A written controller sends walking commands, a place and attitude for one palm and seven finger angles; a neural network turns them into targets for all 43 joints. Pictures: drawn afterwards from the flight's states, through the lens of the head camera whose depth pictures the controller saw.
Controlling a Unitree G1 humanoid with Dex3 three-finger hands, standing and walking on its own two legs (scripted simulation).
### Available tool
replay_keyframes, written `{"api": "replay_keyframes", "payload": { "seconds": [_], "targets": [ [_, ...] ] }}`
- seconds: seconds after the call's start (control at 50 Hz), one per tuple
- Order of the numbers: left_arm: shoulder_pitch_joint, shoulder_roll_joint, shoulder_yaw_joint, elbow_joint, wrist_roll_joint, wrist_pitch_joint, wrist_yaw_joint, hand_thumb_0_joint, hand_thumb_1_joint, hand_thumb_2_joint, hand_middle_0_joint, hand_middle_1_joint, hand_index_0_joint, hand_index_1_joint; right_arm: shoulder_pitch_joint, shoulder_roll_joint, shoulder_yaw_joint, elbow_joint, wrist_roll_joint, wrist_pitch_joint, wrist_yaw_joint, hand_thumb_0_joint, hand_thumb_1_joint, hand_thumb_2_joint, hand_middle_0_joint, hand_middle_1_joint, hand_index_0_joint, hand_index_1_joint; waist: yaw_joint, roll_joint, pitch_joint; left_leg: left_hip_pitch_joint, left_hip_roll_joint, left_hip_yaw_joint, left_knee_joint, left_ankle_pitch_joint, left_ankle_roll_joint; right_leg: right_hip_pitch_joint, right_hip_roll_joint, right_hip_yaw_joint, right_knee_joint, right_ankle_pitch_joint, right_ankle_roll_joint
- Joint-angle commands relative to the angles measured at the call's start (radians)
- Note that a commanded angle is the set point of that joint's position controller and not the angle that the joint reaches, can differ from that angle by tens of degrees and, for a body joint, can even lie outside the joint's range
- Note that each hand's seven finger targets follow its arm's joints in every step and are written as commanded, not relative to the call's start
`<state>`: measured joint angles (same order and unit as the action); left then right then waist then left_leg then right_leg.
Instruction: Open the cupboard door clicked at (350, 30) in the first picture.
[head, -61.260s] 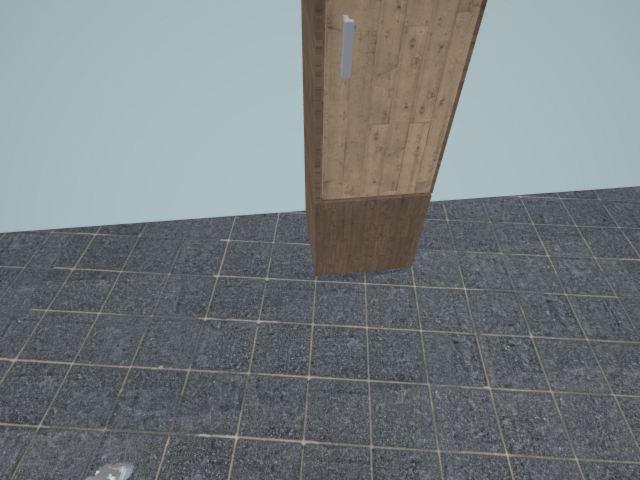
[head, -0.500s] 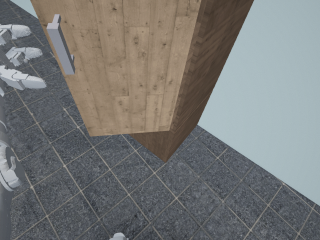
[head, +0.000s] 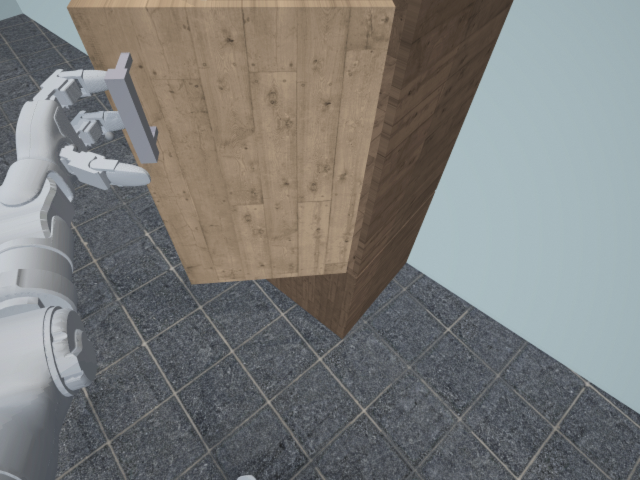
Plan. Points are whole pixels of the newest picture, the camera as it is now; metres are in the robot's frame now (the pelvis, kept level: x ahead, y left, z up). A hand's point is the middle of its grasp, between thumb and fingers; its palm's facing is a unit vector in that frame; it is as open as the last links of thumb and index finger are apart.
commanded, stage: slide the fingers in behind the handle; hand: left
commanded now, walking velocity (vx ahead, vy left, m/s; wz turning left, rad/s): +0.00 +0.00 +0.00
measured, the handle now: (137, 110) +0.54 +0.21 +0.16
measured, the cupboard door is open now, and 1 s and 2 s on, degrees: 46 46 46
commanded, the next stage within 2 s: close the thumb around the handle in 0.86 s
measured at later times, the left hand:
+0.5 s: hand (137, 135) +0.49 +0.20 +0.17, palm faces +0.08 -1.00 +0.02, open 14.0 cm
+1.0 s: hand (130, 136) +0.49 +0.21 +0.16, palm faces +0.07 -1.00 +0.01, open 14.0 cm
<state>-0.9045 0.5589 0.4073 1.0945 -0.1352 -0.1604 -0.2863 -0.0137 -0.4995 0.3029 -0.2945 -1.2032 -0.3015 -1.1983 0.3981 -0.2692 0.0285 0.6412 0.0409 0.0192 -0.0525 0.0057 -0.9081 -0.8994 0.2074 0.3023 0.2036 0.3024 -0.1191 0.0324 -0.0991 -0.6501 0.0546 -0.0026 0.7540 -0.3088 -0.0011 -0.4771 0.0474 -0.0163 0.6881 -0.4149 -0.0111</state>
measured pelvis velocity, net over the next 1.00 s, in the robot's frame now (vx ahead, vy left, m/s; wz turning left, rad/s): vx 0.00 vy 0.00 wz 0.00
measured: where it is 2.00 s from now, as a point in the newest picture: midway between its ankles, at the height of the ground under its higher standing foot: outside the picture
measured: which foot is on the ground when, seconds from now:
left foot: down 0.00-1.00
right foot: down 0.00-1.00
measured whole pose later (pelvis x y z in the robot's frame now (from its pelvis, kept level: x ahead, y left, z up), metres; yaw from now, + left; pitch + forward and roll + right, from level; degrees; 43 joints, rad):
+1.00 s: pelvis +0.00 +0.00 +0.00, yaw +0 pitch +12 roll -2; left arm -0.93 0.52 0.37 1.12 -0.12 -0.17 -0.22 -0.01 -0.50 0.30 -0.29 -1.20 -0.30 -1.20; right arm 0.41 -0.27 0.02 0.66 0.04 0.01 -0.05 0.01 -0.91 -0.90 0.21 0.30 0.20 0.30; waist -0.13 0.03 -0.09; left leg -0.65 0.05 0.00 0.75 -0.30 0.00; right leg -0.48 0.05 -0.01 0.69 -0.41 -0.01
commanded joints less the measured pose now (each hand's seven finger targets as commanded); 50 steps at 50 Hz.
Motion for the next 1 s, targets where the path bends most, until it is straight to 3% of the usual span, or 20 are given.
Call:
{"api": "replay_keyframes", "payload": {
  "seconds": [0.0, 0.04, 0.08, 0.12, 0.14, 0.22, 0.3, 0.4, 0.46, 0.52, 0.6, 0.7, 0.72, 0.76, 0.78, 0.82, 0.88, 0.92, 0.94, 0.98],
  "targets": [
    [-0.525, 0.219, -0.030, -0.164, -0.015, -0.043, 0.002, 0.000, -0.500, 0.300, -0.300, -1.200, -0.300, -1.200, 0.098, -0.177, -0.067, -0.063, 0.001, -0.025, -0.015, 0.000, -0.900, -0.900, 0.200, 0.300, 0.200, 0.300, -0.039, 0.048, -0.279, 0.386, -0.031, -0.024, -0.046, 0.261, 0.050, -0.089, 0.010, -0.006, -0.106, 0.362, 0.010],
    [-0.542, 0.237, -0.017, -0.178, -0.008, -0.045, 0.014, 0.000, -0.500, 0.300, -0.300, -1.200, -0.300, -1.200, 0.097, -0.179, -0.068, -0.058, -0.002, -0.030, -0.015, 0.000, -0.900, -0.900, 0.200, 0.300, 0.200, 0.300, -0.030, 0.084, -0.302, 0.398, -0.033, -0.024, -0.044, 0.264, 0.050, -0.086, 0.007, -0.004, -0.103, 0.360, 0.007],
    [-0.537, 0.278, 0.024, -0.201, -0.011, -0.054, 0.026, 0.000, -0.500, 0.300, -0.300, -1.200, -0.300, -1.200, 0.103, -0.181, -0.071, -0.058, -0.005, -0.033, -0.015, 0.000, -0.900, -0.900, 0.200, 0.300, 0.200, 0.300, -0.017, 0.079, -0.357, 0.409, -0.034, -0.024, -0.041, 0.289, 0.050, -0.052, 0.006, 0.002, -0.100, 0.387, 0.007],
    [-0.535, 0.273, 0.030, -0.213, -0.017, -0.071, 0.036, 0.000, -0.500, 0.300, -0.300, -1.200, -0.300, -1.200, 0.107, -0.178, -0.070, -0.059, -0.008, -0.033, -0.016, 0.000, -0.900, -0.900, 0.200, 0.300, 0.200, 0.300, -0.018, 0.052, -0.366, 0.402, -0.036, -0.023, -0.037, 0.314, 0.052, -0.024, 0.008, -0.001, -0.091, 0.419, 0.006],
    [-0.546, 0.241, 0.003, -0.234, -0.013, -0.080, 0.035, 0.000, -0.500, 0.300, -0.300, -1.200, -0.300, -1.200, 0.098, -0.172, -0.070, -0.062, -0.008, -0.037, -0.010, 0.000, -0.900, -0.900, 0.200, 0.300, 0.200, 0.300, -0.016, 0.074, -0.385, 0.419, -0.037, -0.022, -0.038, 0.321, 0.049, -0.027, 0.009, -0.001, -0.088, 0.428, 0.009],
    [-0.506, 0.254, 0.022, -0.230, -0.009, -0.086, 0.046, 0.000, -0.500, 0.300, -0.300, -1.200, -0.300, -1.200, 0.102, -0.173, -0.073, -0.062, -0.009, -0.035, -0.006, 0.000, -0.900, -0.900, 0.200, 0.300, 0.200, 0.300, -0.007, 0.069, -0.385, 0.396, -0.042, -0.010, -0.032, 0.320, 0.053, 0.002, 0.009, 0.005, -0.088, 0.450, 0.009],
    [-0.498, 0.220, -0.014, -0.182, 0.000, -0.054, 0.050, 0.000, -0.500, 0.300, -0.300, -1.200, -0.300, -1.200, 0.094, -0.174, -0.071, -0.064, -0.004, -0.030, -0.006, 0.000, -0.900, -0.900, 0.200, 0.300, 0.200, 0.300, -0.019, 0.051, -0.301, 0.353, -0.041, -0.004, -0.049, 0.257, 0.053, -0.030, 0.006, 0.006, -0.105, 0.407, 0.013],
    [-0.522, 0.284, 0.044, -0.207, -0.003, -0.064, 0.064, 0.000, -0.500, 0.300, -0.300, -1.200, -0.300, -1.200, 0.105, -0.176, -0.073, -0.063, -0.007, -0.032, -0.008, 0.000, -0.900, -0.900, 0.200, 0.300, 0.200, 0.300, -0.007, 0.026, -0.354, 0.350, -0.043, -0.003, -0.049, 0.279, 0.056, 0.024, 0.004, 0.015, -0.100, 0.451, 0.015],
    [-0.539, 0.219, -0.005, -0.234, 0.002, -0.091, 0.066, 0.000, -0.500, 0.300, -0.300, -1.200, -0.300, -1.200, 0.100, -0.166, -0.074, -0.056, -0.007, -0.035, -0.004, 0.000, -0.900, -0.900, 0.200, 0.300, 0.200, 0.300, -0.020, 0.082, -0.363, 0.402, -0.040, -0.008, -0.040, 0.304, 0.051, -0.017, 0.009, 0.008, -0.094, 0.443, 0.010],
    [-0.507, 0.199, -0.010, -0.213, -0.006, -0.095, 0.066, 0.000, -0.500, 0.300, -0.300, -1.200, -0.300, -1.200, 0.109, -0.169, -0.075, -0.053, -0.009, -0.037, -0.004, 0.000, -0.900, -0.900, 0.200, 0.300, 0.200, 0.300, -0.019, 0.048, -0.347, 0.399, -0.040, -0.012, -0.040, 0.292, 0.052, -0.026, 0.013, 0.000, -0.097, 0.414, 0.007],
    [-0.533, 0.156, -0.049, -0.196, -0.007, -0.062, 0.063, 0.000, -0.500, 0.300, -0.300, -1.200, -0.300, -1.200, 0.102, -0.170, -0.076, -0.049, -0.005, -0.038, -0.004, 0.000, -0.900, -0.900, 0.200, 0.300, 0.200, 0.300, -0.031, 0.066, -0.320, 0.413, -0.035, -0.019, -0.049, 0.276, 0.048, -0.069, 0.011, -0.004, -0.103, 0.382, 0.008],
    [-0.544, 0.216, 0.010, -0.223, -0.004, -0.072, 0.087, 0.000, -0.500, 0.300, -0.300, -1.200, -0.300, -1.200, 0.103, -0.170, -0.074, -0.052, -0.011, -0.042, -0.004, 0.000, -0.900, -0.900, 0.200, 0.300, 0.200, 0.300, -0.013, 0.057, -0.360, 0.416, -0.036, -0.019, -0.047, 0.305, 0.048, -0.036, 0.011, -0.003, -0.093, 0.408, 0.007],
    [-0.520, 0.254, 0.047, -0.213, -0.003, -0.079, 0.095, 0.000, -0.500, 0.300, -0.300, -1.200, -0.300, -1.200, 0.111, -0.173, -0.073, -0.052, -0.014, -0.041, -0.005, 0.000, -0.900, -0.900, 0.200, 0.300, 0.200, 0.300, -0.002, 0.033, -0.364, 0.397, -0.039, -0.019, -0.042, 0.317, 0.051, -0.014, 0.012, -0.004, -0.088, 0.421, 0.005],
    [-0.537, 0.230, 0.016, -0.200, 0.009, -0.083, 0.096, 0.000, -0.500, 0.300, -0.300, -1.200, -0.300, -1.200, 0.104, -0.169, -0.071, -0.050, -0.011, -0.040, -0.003, 0.000, -0.900, -0.900, 0.200, 0.300, 0.200, 0.300, -0.019, 0.023, -0.337, 0.387, -0.037, -0.015, -0.043, 0.303, 0.050, -0.030, 0.011, -0.001, -0.089, 0.422, 0.010],
    [-0.529, 0.260, 0.041, -0.196, 0.016, -0.085, 0.097, 0.000, -0.500, 0.300, -0.300, -1.200, -0.300, -1.200, 0.107, -0.172, -0.073, -0.051, -0.014, -0.041, -0.003, 0.000, -0.900, -0.900, 0.200, 0.300, 0.200, 0.300, -0.010, 0.034, -0.349, 0.382, -0.037, -0.013, -0.041, 0.300, 0.049, -0.026, 0.010, 0.002, -0.085, 0.421, 0.011],
    [-0.501, 0.262, 0.040, -0.201, 0.015, -0.089, 0.092, 0.000, -0.500, 0.300, -0.300, -1.200, -0.300, -1.200, 0.104, -0.173, -0.072, -0.061, -0.013, -0.039, -0.003, 0.000, -0.900, -0.900, 0.200, 0.300, 0.200, 0.300, -0.003, 0.041, -0.361, 0.381, -0.042, -0.009, -0.037, 0.315, 0.052, -0.003, 0.010, 0.004, -0.083, 0.444, 0.008],
    [-0.515, 0.196, -0.021, -0.187, 0.015, -0.076, 0.072, 0.000, -0.500, 0.300, -0.300, -1.200, -0.300, -1.200, 0.100, -0.169, -0.073, -0.060, -0.008, -0.036, -0.003, 0.000, -0.900, -0.900, 0.200, 0.300, 0.200, 0.300, -0.021, 0.069, -0.334, 0.403, -0.036, -0.012, -0.038, 0.303, 0.046, -0.055, 0.011, -0.003, -0.090, 0.411, 0.008],
    [-0.532, 0.179, -0.036, -0.193, 0.001, -0.077, 0.060, 0.000, -0.500, 0.300, -0.300, -1.200, -0.300, -1.200, 0.105, -0.171, -0.074, -0.055, -0.008, -0.036, -0.008, 0.000, -0.900, -0.900, 0.200, 0.300, 0.200, 0.300, -0.033, 0.055, -0.326, 0.413, -0.034, -0.019, -0.038, 0.299, 0.049, -0.061, 0.013, -0.006, -0.096, 0.397, 0.006],
    [-0.548, 0.183, -0.032, -0.210, -0.004, -0.076, 0.057, 0.000, -0.500, 0.300, -0.300, -1.200, -0.300, -1.200, 0.102, -0.174, -0.076, -0.052, -0.007, -0.037, -0.007, 0.000, -0.900, -0.900, 0.200, 0.300, 0.200, 0.300, -0.029, 0.079, -0.344, 0.435, -0.031, -0.023, -0.041, 0.300, 0.045, -0.074, 0.014, -0.007, -0.094, 0.388, 0.005],
    [-0.557, 0.152, -0.050, -0.230, -0.015, -0.075, 0.054, 0.000, -0.388, 0.348, -0.308, -1.212, -0.308, -1.212, 0.101, -0.171, -0.076, -0.049, -0.008, -0.040, -0.007, 0.000, -0.900, -0.900, 0.200, 0.300, 0.200, 0.300, -0.029, 0.106, -0.351, 0.463, -0.029, -0.032, -0.041, 0.317, 0.040, -0.089, 0.015, -0.012, -0.093, 0.380, 0.000]
  ]
}}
